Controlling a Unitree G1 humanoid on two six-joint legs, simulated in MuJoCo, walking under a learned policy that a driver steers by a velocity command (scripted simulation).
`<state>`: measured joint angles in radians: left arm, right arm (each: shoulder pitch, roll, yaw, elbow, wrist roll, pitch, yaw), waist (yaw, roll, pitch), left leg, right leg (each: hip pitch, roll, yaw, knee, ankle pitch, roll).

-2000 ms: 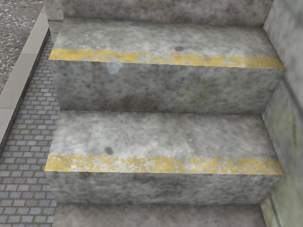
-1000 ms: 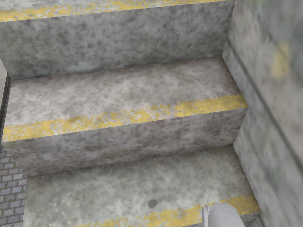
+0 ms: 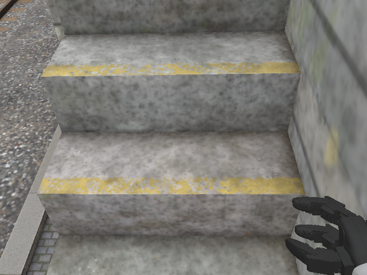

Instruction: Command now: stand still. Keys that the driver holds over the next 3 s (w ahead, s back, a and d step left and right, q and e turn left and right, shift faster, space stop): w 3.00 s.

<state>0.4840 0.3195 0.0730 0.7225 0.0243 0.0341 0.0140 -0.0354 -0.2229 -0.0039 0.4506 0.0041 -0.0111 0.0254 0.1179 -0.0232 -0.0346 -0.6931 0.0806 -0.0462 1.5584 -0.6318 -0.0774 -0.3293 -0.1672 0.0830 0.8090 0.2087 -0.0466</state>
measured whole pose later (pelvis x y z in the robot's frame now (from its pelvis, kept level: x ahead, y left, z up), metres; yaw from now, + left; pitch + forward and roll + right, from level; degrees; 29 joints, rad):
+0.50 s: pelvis -0.02 +0.12 -0.07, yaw +2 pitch +3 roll -1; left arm 0.35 0.27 0.06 0.84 0.00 0.00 0.05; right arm 0.14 -0.20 -0.04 0.77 -0.02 0.07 0.01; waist 0.02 -0.03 -0.04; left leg -0.16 0.06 0.05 0.40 -0.28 -0.02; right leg -0.43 -0.12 0.11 1.12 -0.52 0.08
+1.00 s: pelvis -0.07 +0.20 -0.07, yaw +1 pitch +0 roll +1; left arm 0.27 0.27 0.01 1.05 0.01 0.01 0.03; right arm 0.25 -0.16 0.02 0.95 -0.01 -0.04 -0.01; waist -0.06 -0.06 0.01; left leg -0.10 -0.08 0.13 0.27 -0.18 0.09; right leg -0.16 -0.06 0.03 0.37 -0.21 0.04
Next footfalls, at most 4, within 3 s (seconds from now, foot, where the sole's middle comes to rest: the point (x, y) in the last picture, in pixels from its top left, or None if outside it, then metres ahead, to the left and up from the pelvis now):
0.02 right None -0.07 -0.21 -0.86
0.38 left None -0.04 0.26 -0.86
0.72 right None -0.03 0.05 -0.86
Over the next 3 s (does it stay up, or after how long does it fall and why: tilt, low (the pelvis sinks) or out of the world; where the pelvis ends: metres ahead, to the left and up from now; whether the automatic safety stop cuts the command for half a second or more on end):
stays up -0.08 0.18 -0.07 its command is cut before an obstacle from the start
